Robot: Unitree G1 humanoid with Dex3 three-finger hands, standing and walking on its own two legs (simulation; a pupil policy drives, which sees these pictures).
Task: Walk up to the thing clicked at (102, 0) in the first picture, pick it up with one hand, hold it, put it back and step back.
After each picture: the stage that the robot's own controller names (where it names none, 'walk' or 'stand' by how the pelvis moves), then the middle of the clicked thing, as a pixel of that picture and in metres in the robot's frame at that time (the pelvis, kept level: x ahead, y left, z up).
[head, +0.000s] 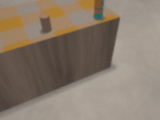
stand; (99, 2) +1.11 -0.13 -0.04
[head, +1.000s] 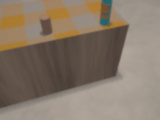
rise first; (106, 6) +1.00 -0.12 -0.02
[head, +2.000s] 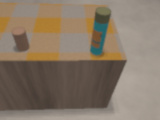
walk; (99, 33) +0.68 -0.03 -0.01
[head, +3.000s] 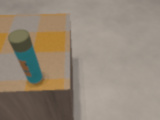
stand; (28, 59) +0.49 +0.23 +0.00
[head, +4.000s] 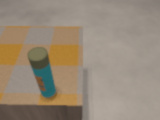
stand; (43, 75) +0.44 +0.18 -0.03
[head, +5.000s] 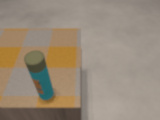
stand; (41, 78) +0.44 +0.19 -0.05
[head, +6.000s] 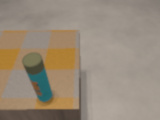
stand; (39, 79) +0.44 +0.20 -0.05
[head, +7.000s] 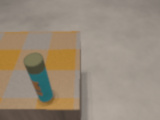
stand; (40, 79) +0.44 +0.20 -0.05
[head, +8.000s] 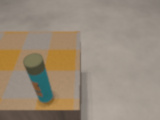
stand; (40, 80) +0.44 +0.20 -0.05
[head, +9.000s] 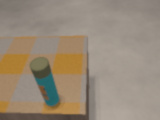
rise first; (46, 84) +0.43 +0.19 -0.04
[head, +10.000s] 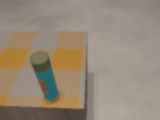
go down; (46, 78) +0.45 +0.19 -0.04
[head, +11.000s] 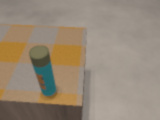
go down; (44, 73) +0.46 +0.18 -0.03
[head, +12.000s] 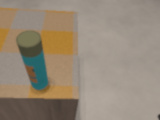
go down; (35, 64) +0.44 +0.17 +0.02
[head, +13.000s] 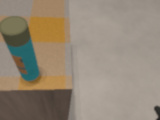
close in; (23, 54) +0.45 +0.18 +0.04
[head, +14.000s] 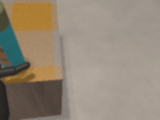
close; (4, 43) +0.47 +0.19 +0.07
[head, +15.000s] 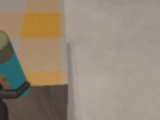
lift; (8, 70) +0.38 +0.20 +0.06
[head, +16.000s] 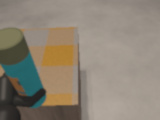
lift; (24, 74) +0.32 +0.17 +0.16
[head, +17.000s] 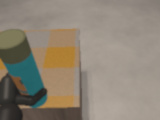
hold; (26, 74) +0.33 +0.17 +0.15
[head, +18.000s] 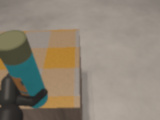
hold; (26, 75) +0.32 +0.17 +0.15
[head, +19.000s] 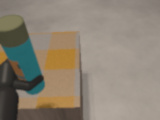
crouch; (24, 60) +0.36 +0.18 +0.17
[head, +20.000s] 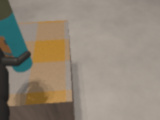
lower; (9, 37) +0.45 +0.20 +0.17
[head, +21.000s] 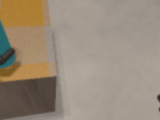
lower; out of the picture +0.50 +0.20 +0.07
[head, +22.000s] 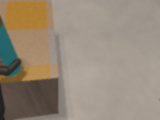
lower; out of the picture +0.46 +0.19 +0.07
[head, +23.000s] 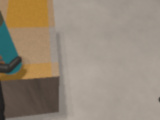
lower; out of the picture +0.47 +0.19 +0.07
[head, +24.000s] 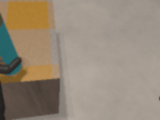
lower; out of the picture +0.47 +0.20 +0.07
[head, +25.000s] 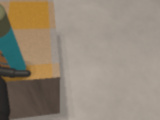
open; (5, 47) +0.45 +0.18 +0.07
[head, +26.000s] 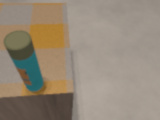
sink last; (27, 65) +0.43 +0.17 +0.03
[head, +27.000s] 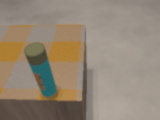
stand; (42, 72) +0.44 +0.19 +0.02
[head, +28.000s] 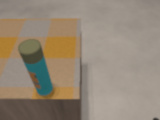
stand; (38, 70) +0.43 +0.18 +0.02
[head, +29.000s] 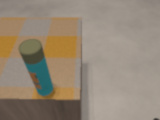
stand; (38, 71) +0.43 +0.18 +0.02
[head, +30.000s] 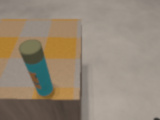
stand; (38, 71) +0.43 +0.18 +0.02
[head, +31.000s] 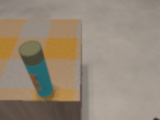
stand; (38, 72) +0.42 +0.18 +0.02
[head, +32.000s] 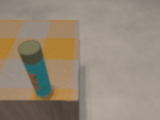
stand; (37, 71) +0.43 +0.18 +0.02
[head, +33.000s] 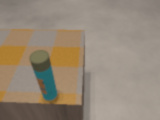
stand; (45, 77) +0.44 +0.18 -0.03
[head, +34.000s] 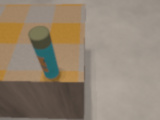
walk; (46, 55) +0.49 +0.16 -0.02
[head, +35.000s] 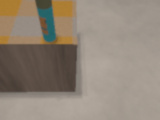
walk; (46, 19) +0.71 +0.19 -0.03
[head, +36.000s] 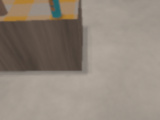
stand; out of the picture +1.03 +0.23 -0.02
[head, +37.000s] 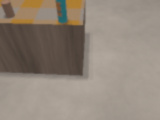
stand; (61, 4) +1.05 +0.17 -0.04
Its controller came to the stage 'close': yes
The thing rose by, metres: 0.20
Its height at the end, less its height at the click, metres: +0.00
